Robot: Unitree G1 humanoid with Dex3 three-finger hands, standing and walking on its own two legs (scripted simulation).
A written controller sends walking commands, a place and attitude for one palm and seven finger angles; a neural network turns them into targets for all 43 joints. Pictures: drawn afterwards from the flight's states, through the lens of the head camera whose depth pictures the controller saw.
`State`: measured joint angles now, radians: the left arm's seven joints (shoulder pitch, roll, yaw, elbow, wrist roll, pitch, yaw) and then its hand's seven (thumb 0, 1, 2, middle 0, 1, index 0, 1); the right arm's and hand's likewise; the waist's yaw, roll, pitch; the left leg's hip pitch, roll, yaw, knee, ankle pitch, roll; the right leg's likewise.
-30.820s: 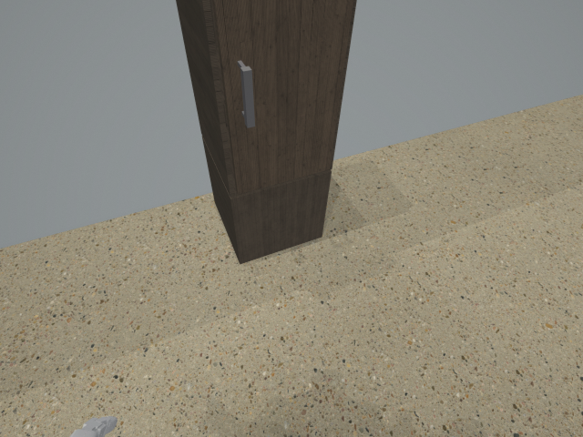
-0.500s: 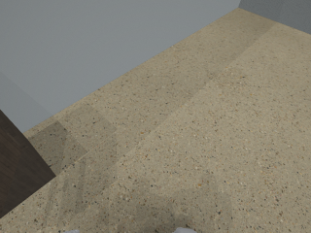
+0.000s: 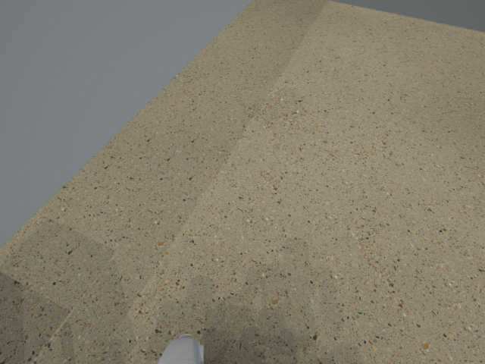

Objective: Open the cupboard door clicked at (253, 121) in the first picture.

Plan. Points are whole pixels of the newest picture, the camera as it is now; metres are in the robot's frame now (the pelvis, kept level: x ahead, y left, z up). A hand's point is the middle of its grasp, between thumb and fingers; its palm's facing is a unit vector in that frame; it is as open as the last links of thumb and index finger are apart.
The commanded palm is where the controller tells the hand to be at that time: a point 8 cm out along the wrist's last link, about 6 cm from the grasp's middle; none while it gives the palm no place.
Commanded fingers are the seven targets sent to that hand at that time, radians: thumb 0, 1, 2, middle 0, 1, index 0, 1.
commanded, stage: walk to a spot facing it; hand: left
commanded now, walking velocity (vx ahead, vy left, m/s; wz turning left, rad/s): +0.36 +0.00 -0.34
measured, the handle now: out of the picture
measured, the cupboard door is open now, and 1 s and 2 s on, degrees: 51 51 51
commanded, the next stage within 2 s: turn to face it in 0.78 s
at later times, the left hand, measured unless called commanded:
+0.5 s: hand (176, 240) +0.38 +0.17 -0.16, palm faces -0.26 -0.95 -0.17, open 7.4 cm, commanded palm none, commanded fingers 0.00 0.90 0.90 -0.20 -0.30 -0.20 -0.30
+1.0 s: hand (212, 206) +0.49 +0.10 -0.18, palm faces -0.24 -0.95 -0.18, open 7.3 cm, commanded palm none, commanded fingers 0.00 0.90 0.90 -0.20 -0.30 -0.20 -0.30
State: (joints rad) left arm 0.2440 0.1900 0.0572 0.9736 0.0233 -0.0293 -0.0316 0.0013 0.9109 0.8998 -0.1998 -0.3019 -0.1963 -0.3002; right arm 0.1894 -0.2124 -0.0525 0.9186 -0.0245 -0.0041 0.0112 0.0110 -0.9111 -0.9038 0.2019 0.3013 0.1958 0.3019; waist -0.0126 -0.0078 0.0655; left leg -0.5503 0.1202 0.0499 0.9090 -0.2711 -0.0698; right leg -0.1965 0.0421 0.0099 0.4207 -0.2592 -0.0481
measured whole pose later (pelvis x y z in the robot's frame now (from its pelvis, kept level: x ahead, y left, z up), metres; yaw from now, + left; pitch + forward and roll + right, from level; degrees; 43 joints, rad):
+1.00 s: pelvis +0.45 -0.08 -0.01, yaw -18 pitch +0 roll -1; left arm 0.33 0.18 0.05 1.09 0.02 -0.07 0.00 0.00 0.93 0.90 -0.20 -0.30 -0.20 -0.30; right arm 0.13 -0.16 -0.03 0.99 -0.01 -0.03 0.01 0.01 -0.92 -0.90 0.20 0.30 0.20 0.30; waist 0.02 -0.01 0.04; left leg -0.47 0.07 0.09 0.65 -0.18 -0.03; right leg -0.02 0.06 -0.07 0.36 -0.34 -0.06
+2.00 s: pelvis +0.57 -0.16 -0.01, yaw +17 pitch +1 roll +0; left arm 0.19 0.27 0.07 0.91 0.02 0.06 0.01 0.01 0.91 0.90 -0.20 -0.30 -0.19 -0.30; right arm 0.12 -0.24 -0.04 0.87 -0.02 0.03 0.00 0.00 -0.91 -0.90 0.20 0.30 0.20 0.30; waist 0.01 -0.04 0.11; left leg -0.33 -0.01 0.00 0.59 -0.28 0.02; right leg -0.48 -0.08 -0.03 1.10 -0.48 0.08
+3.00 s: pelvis +0.67 -0.22 +0.00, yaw +53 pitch +1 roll +3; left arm 0.20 0.20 0.03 0.86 0.02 0.01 0.02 0.00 0.91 0.90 -0.20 -0.30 -0.20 -0.30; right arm 0.14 -0.26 -0.08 0.92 -0.01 0.09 0.02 0.01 -0.91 -0.90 0.20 0.30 0.20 0.30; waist -0.02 0.00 0.10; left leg -0.48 0.00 0.03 1.07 -0.45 -0.07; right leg -0.22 -0.10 -0.14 0.50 -0.30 -0.01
